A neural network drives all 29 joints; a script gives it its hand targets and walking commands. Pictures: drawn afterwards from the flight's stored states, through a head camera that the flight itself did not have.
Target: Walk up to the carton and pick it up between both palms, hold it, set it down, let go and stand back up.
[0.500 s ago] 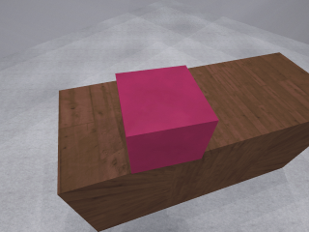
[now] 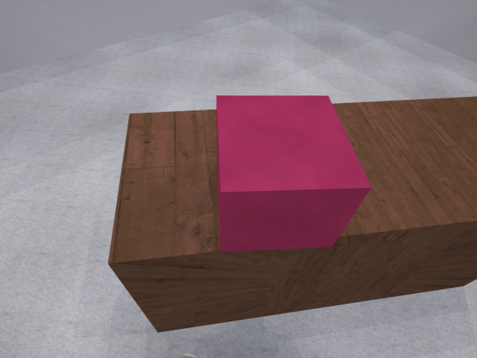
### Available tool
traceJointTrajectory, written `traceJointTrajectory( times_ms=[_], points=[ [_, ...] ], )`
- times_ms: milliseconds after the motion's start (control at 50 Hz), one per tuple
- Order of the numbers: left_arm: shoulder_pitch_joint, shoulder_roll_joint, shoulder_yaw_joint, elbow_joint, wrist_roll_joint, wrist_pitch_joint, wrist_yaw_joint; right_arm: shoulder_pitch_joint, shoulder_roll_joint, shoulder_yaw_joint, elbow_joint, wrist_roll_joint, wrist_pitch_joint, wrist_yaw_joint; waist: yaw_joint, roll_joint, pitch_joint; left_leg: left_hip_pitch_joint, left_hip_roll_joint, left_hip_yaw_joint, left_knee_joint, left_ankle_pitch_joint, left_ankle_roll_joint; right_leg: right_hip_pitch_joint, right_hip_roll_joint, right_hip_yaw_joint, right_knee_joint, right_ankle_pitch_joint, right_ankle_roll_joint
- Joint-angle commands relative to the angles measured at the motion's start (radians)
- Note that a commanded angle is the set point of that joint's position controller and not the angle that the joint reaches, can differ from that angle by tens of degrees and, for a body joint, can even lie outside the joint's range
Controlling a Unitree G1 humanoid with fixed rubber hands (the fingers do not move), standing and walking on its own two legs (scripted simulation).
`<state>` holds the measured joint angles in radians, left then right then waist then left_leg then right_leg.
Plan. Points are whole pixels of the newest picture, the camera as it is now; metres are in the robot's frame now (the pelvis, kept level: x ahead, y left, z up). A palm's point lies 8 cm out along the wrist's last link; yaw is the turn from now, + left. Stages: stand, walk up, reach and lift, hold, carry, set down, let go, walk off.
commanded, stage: walk up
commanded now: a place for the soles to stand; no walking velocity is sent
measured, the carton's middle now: (275, 172) +0.50 -0.08 -0.01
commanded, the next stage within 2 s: none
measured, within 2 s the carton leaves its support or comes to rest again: neither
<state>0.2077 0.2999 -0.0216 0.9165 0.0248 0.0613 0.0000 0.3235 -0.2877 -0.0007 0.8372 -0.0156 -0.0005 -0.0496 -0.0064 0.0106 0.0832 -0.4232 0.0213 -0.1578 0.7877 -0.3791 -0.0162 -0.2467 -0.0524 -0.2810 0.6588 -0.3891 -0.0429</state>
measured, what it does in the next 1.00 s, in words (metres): stands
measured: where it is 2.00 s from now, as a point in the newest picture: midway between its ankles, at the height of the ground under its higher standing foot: outside the picture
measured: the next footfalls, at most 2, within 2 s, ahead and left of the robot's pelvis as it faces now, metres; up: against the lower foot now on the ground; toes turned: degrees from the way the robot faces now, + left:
none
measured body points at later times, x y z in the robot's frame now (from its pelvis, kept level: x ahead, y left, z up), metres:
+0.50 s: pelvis +0.02 -0.04 +0.02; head +0.01 -0.06 +0.47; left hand +0.04 +0.22 -0.12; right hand +0.12 -0.27 -0.13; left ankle +0.05 +0.13 -0.72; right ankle +0.00 -0.13 -0.72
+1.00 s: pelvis +0.02 -0.01 +0.02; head +0.03 +0.00 +0.47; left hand +0.04 +0.25 -0.13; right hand +0.08 -0.26 -0.13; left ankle +0.05 +0.13 -0.72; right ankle +0.00 -0.13 -0.72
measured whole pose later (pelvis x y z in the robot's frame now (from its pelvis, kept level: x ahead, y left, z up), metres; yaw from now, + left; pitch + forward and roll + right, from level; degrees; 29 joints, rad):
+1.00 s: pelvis +0.02 -0.01 +0.02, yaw +2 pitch -2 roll -1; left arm 0.27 0.26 -0.02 1.02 0.00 0.01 0.01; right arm 0.22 -0.24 0.05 1.03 -0.01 -0.01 -0.03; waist 0.00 0.01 0.04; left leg -0.25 0.02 -0.09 0.51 -0.23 -0.03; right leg -0.14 -0.02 -0.08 0.46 -0.29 0.00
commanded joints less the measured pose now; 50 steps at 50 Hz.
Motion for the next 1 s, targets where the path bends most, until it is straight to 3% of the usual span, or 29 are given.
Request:
traceJointTrajectory(
  times_ms=[0, 20, 40, 60, 80, 120, 140, 160, 180, 200, 220, 240, 260, 280, 300, 320, 360, 420, 440, 480, 500, 600, 660, 700, 720, 840, 880, 940, 980],
  points=[
    [-0.029, 0.123, 0.025, -0.076, 0.017, 0.001, -0.01, 0.117, -0.093, -0.032, -0.072, 0.004, -0.044, -0.005, -0.037, 0.027, -0.114, 0.173, 0.083, -0.086, -0.212, 0.49, 0.106, -0.026, -0.106, 0.087, 0.043, 0.308, -0.014],
    [0.017, 0.071, 0.005, -0.072, 0.014, 0.004, -0.014, 0.126, -0.147, -0.045, -0.064, 0.002, -0.041, 0.0, -0.02, 0.104, -0.142, 0.209, 0.159, -0.275, -0.275, 0.551, 0.172, -0.079, -0.041, 0.108, 0.12, 0.153, 0.017],
    [0.032, 0.055, -0.002, -0.067, 0.015, 0.011, -0.014, 0.143, -0.154, -0.05, -0.062, 0.005, -0.031, -0.001, -0.032, 0.118, -0.134, 0.214, 0.225, -0.421, -0.366, 0.407, 0.229, -0.134, 0.011, 0.168, 0.161, -0.182, 0.033],
    [0.031, 0.059, 0.001, -0.063, 0.009, 0.021, -0.006, 0.131, -0.162, -0.05, -0.056, 0.014, -0.023, -0.007, -0.035, 0.125, -0.083, 0.118, 0.261, -0.458, -0.442, 0.184, 0.261, -0.131, -0.004, 0.237, 0.211, -0.314, 0.028],
    [0.023, 0.063, 0.007, -0.062, 0.011, 0.023, -0.001, 0.111, -0.16, -0.048, -0.055, 0.017, -0.018, -0.013, -0.042, 0.12, -0.034, 0.064, 0.264, -0.493, -0.486, 0.067, 0.267, -0.137, -0.011, 0.256, 0.226, -0.329, 0.028],
    [0.08, 0.049, -0.001, -0.036, -0.004, 0.003, 0.001, 0.011, -0.151, -0.04, -0.078, 0.002, -0.011, -0.013, -0.002, 0.198, 0.009, 0.075, 0.236, -0.359, -0.476, 0.057, 0.24, -0.17, -0.032, 0.27, 0.123, -0.239, 0.041],
    [0.128, 0.047, -0.002, -0.024, -0.009, -0.013, 0.001, -0.045, -0.133, -0.033, -0.094, -0.003, -0.009, -0.011, 0.026, 0.223, -0.023, 0.102, 0.2, -0.265, -0.434, 0.151, 0.207, -0.129, -0.039, 0.275, 0.02, -0.117, 0.043],
    [0.171, 0.046, 0.003, -0.012, -0.009, -0.031, 0.004, -0.078, -0.12, -0.029, -0.086, -0.013, -0.007, -0.002, 0.052, 0.19, -0.056, 0.092, 0.163, -0.197, -0.371, 0.251, 0.165, -0.029, -0.033, 0.277, -0.117, 0.056, 0.032],
    [0.2, 0.074, 0.017, 0.01, -0.01, -0.049, 0.005, -0.099, -0.108, -0.027, -0.088, -0.013, -0.009, 0.007, 0.063, 0.109, -0.114, 0.097, 0.11, -0.129, -0.294, 0.343, 0.125, 0.067, -0.03, 0.269, -0.215, 0.227, 0.019],
    [0.182, 0.103, 0.026, 0.002, -0.001, -0.06, 0.007, -0.084, -0.087, -0.017, -0.086, -0.008, -0.012, 0.016, 0.041, 0.061, -0.159, 0.077, 0.063, -0.056, -0.213, 0.436, 0.087, 0.147, -0.062, 0.304, -0.22, 0.352, 0.004],
    [0.15, 0.133, 0.033, -0.014, 0.0, -0.067, 0.009, -0.06, -0.054, -0.007, -0.078, 0.0, -0.014, 0.023, 0.018, -0.029, -0.181, 0.087, 0.018, 0.004, -0.133, 0.399, 0.053, 0.159, -0.138, 0.396, -0.272, 0.43, -0.018],
    [0.075, 0.134, 0.03, -0.029, -0.015, -0.068, 0.008, -0.025, -0.015, 0.007, -0.058, 0.008, -0.012, 0.027, -0.018, -0.064, -0.175, 0.13, -0.034, 0.069, -0.172, 0.222, 0.031, 0.088, -0.19, 0.433, -0.291, 0.376, -0.052],
    [0.045, 0.136, 0.026, -0.019, -0.026, -0.064, 0.002, -0.016, -0.008, 0.014, -0.043, 0.003, -0.008, 0.025, -0.036, -0.039, -0.122, 0.226, -0.018, 0.072, -0.238, 0.148, 0.035, -0.051, -0.182, 0.41, -0.301, 0.188, -0.06],
    [0.026, 0.112, 0.023, -0.017, -0.031, -0.057, -0.004, -0.026, -0.028, 0.011, -0.024, 0.004, -0.007, 0.024, -0.036, -0.077, -0.079, 0.247, -0.003, 0.042, -0.261, 0.141, 0.042, -0.098, -0.139, 0.389, -0.325, 0.063, -0.048],
    [0.025, 0.095, 0.018, -0.015, -0.032, -0.053, -0.005, -0.045, -0.048, 0.008, -0.012, 0.001, -0.008, 0.025, -0.027, -0.078, -0.022, 0.222, 0.012, 0.014, -0.265, 0.175, 0.047, -0.097, -0.111, 0.374, -0.338, 0.055, -0.035],
    [0.038, 0.082, 0.018, -0.014, -0.037, -0.054, -0.002, -0.052, -0.053, 0.004, 0.001, -0.001, -0.011, 0.027, -0.02, -0.056, -0.001, 0.196, 0.021, 0.009, -0.273, 0.248, 0.046, -0.073, -0.103, 0.358, -0.338, 0.115, -0.029],
    [0.089, 0.096, 0.02, 0.006, -0.034, -0.066, 0.003, -0.076, -0.059, 0.008, 0.013, 0.003, -0.014, 0.029, -0.007, -0.067, 0.001, 0.167, 0.02, 0.014, -0.263, 0.302, 0.039, -0.026, -0.111, 0.363, -0.337, 0.279, -0.012],
    [0.082, 0.092, 0.025, 0.016, -0.034, -0.07, 0.002, -0.076, -0.042, 0.016, 0.041, -0.006, -0.014, 0.019, -0.013, -0.131, 0.017, 0.171, 0.018, 0.046, -0.276, 0.251, 0.032, -0.021, -0.128, 0.366, -0.361, 0.257, -0.024],
    [0.077, 0.087, 0.026, 0.014, -0.031, -0.069, 0.005, -0.091, -0.053, 0.019, 0.049, -0.007, -0.014, 0.018, -0.012, -0.087, 0.034, 0.157, 0.021, 0.057, -0.278, 0.264, 0.028, -0.011, -0.121, 0.348, -0.365, 0.271, -0.019],
    [0.103, 0.08, 0.025, 0.023, -0.032, -0.07, 0.005, -0.092, -0.055, 0.02, 0.072, -0.004, -0.017, 0.018, 0.007, -0.104, 0.006, 0.153, 0.029, 0.043, -0.296, 0.28, 0.027, 0.038, -0.102, 0.331, -0.352, 0.292, -0.012],
    [0.111, 0.086, 0.025, 0.026, -0.03, -0.071, 0.006, -0.093, -0.062, 0.019, 0.082, -0.001, -0.018, 0.018, 0.003, -0.064, -0.019, 0.166, 0.023, 0.046, -0.299, 0.281, 0.029, 0.058, -0.105, 0.335, -0.348, 0.298, -0.017],
    [0.101, 0.077, 0.024, 0.037, -0.031, -0.068, 0.01, -0.098, -0.073, 0.021, 0.115, -0.003, -0.022, 0.013, 0.005, -0.033, -0.057, 0.174, 0.045, 0.029, -0.317, 0.352, 0.026, 0.111, -0.076, 0.307, -0.32, 0.32, -0.025],
    [0.115, 0.09, 0.03, 0.045, -0.031, -0.066, 0.011, -0.11, -0.062, 0.029, 0.122, -0.003, -0.018, 0.013, 0.021, 0.014, -0.056, 0.185, 0.04, 0.043, -0.314, 0.342, 0.03, 0.088, -0.079, 0.31, -0.326, 0.283, -0.025],
    [0.096, 0.095, 0.03, 0.049, -0.028, -0.063, 0.014, -0.083, -0.062, 0.029, 0.133, 0.002, -0.019, 0.013, -0.001, 0.005, -0.057, 0.18, 0.046, 0.043, -0.319, 0.366, 0.029, 0.095, -0.075, 0.296, -0.311, 0.272, -0.026],
    [0.109, 0.089, 0.027, 0.052, -0.024, -0.062, 0.015, -0.092, -0.075, 0.028, 0.139, -0.001, -0.019, 0.014, 0.013, 0.012, -0.061, 0.184, 0.05, 0.031, -0.32, 0.357, 0.036, 0.097, -0.066, 0.292, -0.312, 0.254, -0.018],
    [0.106, 0.085, 0.026, 0.067, -0.02, -0.057, 0.017, -0.091, -0.079, 0.026, 0.153, 0.005, -0.018, 0.014, 0.012, 0.05, -0.044, 0.161, 0.062, 0.01, -0.358, 0.347, 0.045, 0.095, -0.053, 0.296, -0.295, 0.207, -0.013],
    [0.119, 0.078, 0.024, 0.081, -0.018, -0.056, 0.016, -0.092, -0.089, 0.027, 0.153, 0.001, -0.017, 0.014, 0.012, 0.025, -0.023, 0.143, 0.071, -0.017, -0.377, 0.322, 0.053, 0.09, -0.044, 0.293, -0.296, 0.187, -0.004],
    [0.129, 0.069, 0.017, 0.097, -0.026, -0.059, 0.016, -0.08, -0.101, 0.021, 0.159, 0.007, -0.02, 0.017, 0.014, 0.058, -0.037, 0.138, 0.077, -0.029, -0.396, 0.285, 0.058, 0.099, -0.04, 0.299, -0.294, 0.157, 0.0],
    [0.13, 0.076, 0.014, 0.106, -0.019, -0.061, 0.017, -0.075, -0.095, 0.023, 0.167, 0.009, -0.019, 0.019, 0.008, 0.022, -0.024, 0.142, 0.068, -0.029, -0.402, 0.258, 0.057, 0.104, -0.044, 0.304, -0.3, 0.164, 0.002]
  ],
)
